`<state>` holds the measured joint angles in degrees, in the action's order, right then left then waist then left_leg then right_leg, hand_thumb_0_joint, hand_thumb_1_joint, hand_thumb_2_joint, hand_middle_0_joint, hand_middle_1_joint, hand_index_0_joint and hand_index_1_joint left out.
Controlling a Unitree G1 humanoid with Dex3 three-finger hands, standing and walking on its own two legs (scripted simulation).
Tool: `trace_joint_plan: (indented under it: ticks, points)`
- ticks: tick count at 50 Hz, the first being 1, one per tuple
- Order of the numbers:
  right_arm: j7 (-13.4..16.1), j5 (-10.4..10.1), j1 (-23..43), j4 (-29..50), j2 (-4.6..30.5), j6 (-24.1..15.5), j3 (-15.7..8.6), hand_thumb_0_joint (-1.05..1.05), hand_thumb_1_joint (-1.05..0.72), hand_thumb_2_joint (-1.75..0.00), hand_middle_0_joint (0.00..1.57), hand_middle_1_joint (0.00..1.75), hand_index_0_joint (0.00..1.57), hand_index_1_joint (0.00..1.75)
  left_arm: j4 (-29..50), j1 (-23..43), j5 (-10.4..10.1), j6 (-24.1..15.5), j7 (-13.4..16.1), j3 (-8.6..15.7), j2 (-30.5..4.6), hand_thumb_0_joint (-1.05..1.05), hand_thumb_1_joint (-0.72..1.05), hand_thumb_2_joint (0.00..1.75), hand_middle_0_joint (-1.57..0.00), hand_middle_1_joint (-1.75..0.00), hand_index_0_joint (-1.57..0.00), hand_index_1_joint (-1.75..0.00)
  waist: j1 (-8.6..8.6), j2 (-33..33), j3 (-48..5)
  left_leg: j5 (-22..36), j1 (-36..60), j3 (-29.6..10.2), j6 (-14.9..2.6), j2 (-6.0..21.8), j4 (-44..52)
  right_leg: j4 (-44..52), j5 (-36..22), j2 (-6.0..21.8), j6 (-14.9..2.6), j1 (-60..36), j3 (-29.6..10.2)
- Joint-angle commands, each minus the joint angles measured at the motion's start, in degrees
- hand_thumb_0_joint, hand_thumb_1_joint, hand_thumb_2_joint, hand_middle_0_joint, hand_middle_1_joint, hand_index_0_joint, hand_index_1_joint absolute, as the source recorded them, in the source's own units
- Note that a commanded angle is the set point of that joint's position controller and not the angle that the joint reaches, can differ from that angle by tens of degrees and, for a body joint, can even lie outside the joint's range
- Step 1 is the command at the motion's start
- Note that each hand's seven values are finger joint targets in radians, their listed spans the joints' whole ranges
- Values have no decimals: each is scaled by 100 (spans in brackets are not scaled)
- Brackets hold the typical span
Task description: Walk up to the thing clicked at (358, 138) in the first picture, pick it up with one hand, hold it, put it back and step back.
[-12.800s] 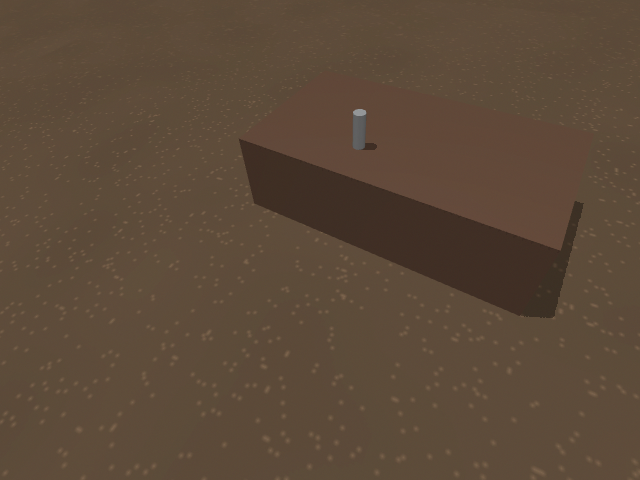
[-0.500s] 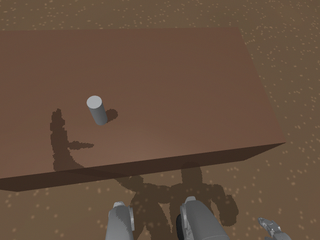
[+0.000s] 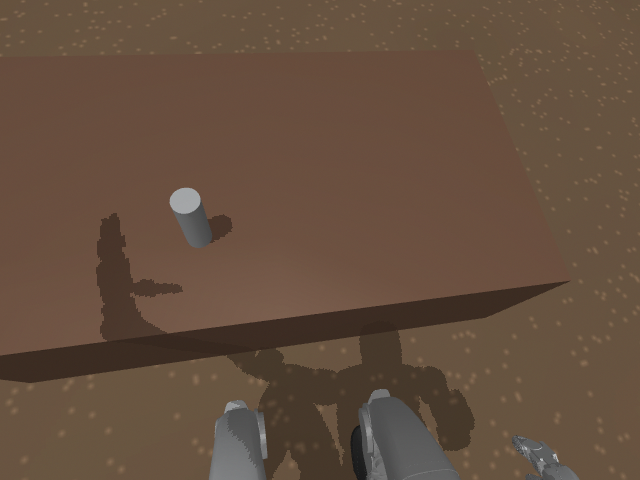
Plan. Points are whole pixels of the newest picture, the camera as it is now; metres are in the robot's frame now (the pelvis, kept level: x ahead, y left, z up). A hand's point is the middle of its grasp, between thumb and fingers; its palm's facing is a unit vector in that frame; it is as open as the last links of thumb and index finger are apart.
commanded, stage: go down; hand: left
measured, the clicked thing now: (193, 220) +0.54 +0.18 -0.23
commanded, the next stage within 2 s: approach in 1.58 s
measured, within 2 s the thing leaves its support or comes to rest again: neither
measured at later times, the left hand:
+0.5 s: hand out of the picture +0.44 +0.38 +0.07, palm faces +0.16 -0.99 +0.00, open 16.7 cm
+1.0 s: hand out of the picture +0.45 +0.38 +0.07, palm faces +0.17 -0.99 +0.00, open 16.8 cm
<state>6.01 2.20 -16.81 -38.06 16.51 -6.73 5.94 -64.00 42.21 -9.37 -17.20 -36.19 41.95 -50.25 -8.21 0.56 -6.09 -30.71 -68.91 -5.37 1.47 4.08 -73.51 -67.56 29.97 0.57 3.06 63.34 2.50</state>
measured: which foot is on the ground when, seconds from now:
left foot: down 0.00-1.00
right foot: down 0.00-1.00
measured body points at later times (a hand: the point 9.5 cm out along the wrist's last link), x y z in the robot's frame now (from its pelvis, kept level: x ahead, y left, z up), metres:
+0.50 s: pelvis +0.00 +0.00 +0.00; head +0.17 +0.06 +0.41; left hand +0.43 +0.44 +0.08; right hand +0.07 -0.27 -0.09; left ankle +0.02 +0.12 -0.62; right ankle +0.02 -0.16 -0.62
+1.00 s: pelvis +0.00 +0.00 +0.00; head +0.17 +0.06 +0.41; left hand +0.43 +0.44 +0.07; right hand +0.07 -0.27 -0.10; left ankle +0.02 +0.13 -0.62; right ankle +0.02 -0.16 -0.62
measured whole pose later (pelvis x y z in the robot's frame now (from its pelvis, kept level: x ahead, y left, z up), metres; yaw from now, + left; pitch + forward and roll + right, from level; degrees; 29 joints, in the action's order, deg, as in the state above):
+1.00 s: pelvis +0.00 +0.00 +0.00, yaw +0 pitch +27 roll -6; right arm 6.1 2.3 -16.1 -37.8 16.6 -6.8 6.5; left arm -65.6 44.4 -9.3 -17.1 -36.5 42.2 -52.4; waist -8.7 0.7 -5.8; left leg -31.2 -70.4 -5.6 1.4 4.0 -74.6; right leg -68.3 30.3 0.5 3.2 64.7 2.5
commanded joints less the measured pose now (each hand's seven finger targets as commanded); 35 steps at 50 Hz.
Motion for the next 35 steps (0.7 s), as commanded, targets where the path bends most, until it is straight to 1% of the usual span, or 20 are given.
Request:
trace_joint_plan:
  ticks: [1,2,5,7,8,9,11,12,14,16,23,24,25,27,28,29,30,32,34,35]
  points:
    - [119,-6,-829,270,1240,-147,-434,0,-90,-90,20,30,20,30,1167,1834,-188,-353,13,292,-2346,0,-34,7,-4,-4,-3,-4,162,-1505,-2826,2468,3001,14,-125,-126,847,648,-1594,-193,-433,-558,128]
    - [130,-10,-777,283,1221,-156,-419,0,-90,-90,20,30,20,30,1082,1838,-164,-347,13,260,-2331,0,-34,7,-4,-4,-3,-4,148,-1464,-2689,2158,2798,55,-144,-142,873,670,-1474,-186,-427,-575,95]
    - [133,-9,-741,312,1234,-165,-426,0,-90,-90,20,30,20,30,1071,1952,-125,-331,24,204,-2335,0,-34,6,-4,-4,-3,-3,145,-1573,-2614,1751,2751,53,-135,-138,955,674,-1202,-195,-436,-454,98]
    - [129,-19,-754,335,1252,-175,-440,0,-90,-90,20,30,20,30,1205,2058,-100,-325,17,132,-2379,0,-35,5,-4,-4,-4,-3,143,-1564,-2645,1606,2703,53,-136,-138,1001,699,-1138,-197,-442,-528,97]
    - [138,-23,-758,336,1265,-171,-431,0,-90,-90,20,30,20,30,1041,2025,-106,-311,11,177,-2401,0,-35,5,-4,-4,-4,-4,111,-1480,-2621,1591,2661,36,-142,-136,991,700,-1137,-209,-437,-510,115]
    - [138,-27,-752,348,1250,-183,-416,0,-89,-90,20,30,20,30,966,1971,-111,-283,17,114,-2334,0,-37,5,-4,-5,-4,-4,109,-1396,-2560,1522,2542,47,-151,-139,999,690,-1107,-203,-429,-600,103]
    - [137,-29,-815,316,1267,-176,-399,0,-90,-90,20,30,20,30,913,1923,-130,-278,-18,171,-2366,0,-35,5,-4,-4,-4,-4,114,-1465,-2691,1946,2739,15,-128,-125,903,648,-1303,-201,-434,-484,132]
    - [136,-25,-803,330,1268,-176,-391,0,-90,-90,20,30,20,30,990,1971,-95,-281,-14,180,-2517,0,-35,4,-5,-4,-4,-3,166,-1503,-2707,1952,2736,19,-126,-138,915,662,-1292,-205,-442,-523,122]
    - [139,-13,-844,329,1278,-169,-395,0,-90,-90,20,30,20,30,942,1840,-116,-270,-38,227,-2480,0,-34,5,-5,-3,-4,-3,176,-1479,-2889,2349,2869,18,-125,-137,815,646,-1549,-200,-431,-581,132]
    - [131,-18,-838,321,1240,-162,-369,0,-90,-90,20,30,20,30,1040,1864,-120,-288,-51,260,-2551,0,-36,7,-4,-4,-3,-4,213,-1592,-2923,2392,2786,54,-127,-156,794,620,-1610,-178,-429,-679,93]
    - [137,-44,-845,289,1247,-142,-416,0,-90,-90,20,30,20,30,1154,1554,-229,-241,-32,314,-2328,0,-34,6,-4,-3,-3,-3,216,-1525,-3036,2991,3094,10,-108,-137,729,601,-1933,-196,-421,-630,149]
    - [129,-35,-872,283,1250,-154,-420,0,-90,-90,20,30,20,30,1225,1528,-206,-247,-20,283,-2324,0,-34,7,-4,-4,-3,-4,227,-1560,-2972,3019,3103,1,-103,-135,765,593,-1913,-190,-428,-617,162]
    - [133,-28,-879,253,1286,-154,-474,0,-90,-90,20,30,20,30,1285,1552,-226,-276,-60,154,-2120,0,-34,7,-4,-4,-4,-4,219,-1682,-2947,3093,3250,-9,-67,-125,766,561,-1892,-196,-439,-447,169]
    - [116,-25,-846,269,1238,-158,-438,0,-90,-90,20,30,20,30,1325,1644,-224,-300,-16,293,-2308,0,-33,7,-4,-4,-3,-4,256,-1651,-2867,2848,3187,-43,-69,-117,825,579,-1673,-204,-452,-399,180]
    - [123,-39,-833,266,1280,-157,-476,0,-90,-90,20,30,20,30,1253,1673,-240,-321,-22,281,-2259,0,-34,7,-3,-4,-3,-4,195,-1562,-2809,2720,3117,-43,-70,-113,830,575,-1631,-213,-451,-376,188]
    - [116,-37,-827,280,1233,-160,-449,0,-90,-90,20,30,20,30,1341,1766,-226,-338,10,266,-2290,0,-35,7,-4,-4,-3,-4,236,-1539,-2769,2483,2982,-13,-89,-139,867,600,-1530,-199,-451,-468,150]
    - [116,-35,-814,263,1239,-163,-454,0,-90,-90,20,30,20,30,1347,1821,-228,-371,9,247,-2257,0,-35,7,-4,-4,-3,-4,177,-1579,-2773,2423,3020,-22,-86,-126,862,581,-1486,-203,-452,-390,148]
    - [130,-17,-792,267,1244,-168,-454,0,-90,-90,20,30,20,30,1269,1865,-226,-367,3,241,-2243,0,-32,6,-4,-3,-4,-3,198,-1651,-2742,2291,3042,-20,-82,-130,878,611,-1379,-202,-452,-309,140]
    - [131,-14,-816,257,1259,-170,-435,0,-90,-90,20,30,20,30,1118,1830,-188,-350,-16,169,-2212,0,-33,7,-4,-4,-3,-4,132,-1574,-2757,2433,3092,-31,-89,-120,847,586,-1485,-200,-448,-319,148]
    - [124,1,-822,245,1248,-166,-432,0,-90,-90,20,30,20,30,1243,1927,-167,-371,-20,144,-2255,0,-34,7,-4,-4,-3,-4,160,-1635,-2811,2487,3060,-14,-95,-129,834,590,-1534,-186,-450,-366,123]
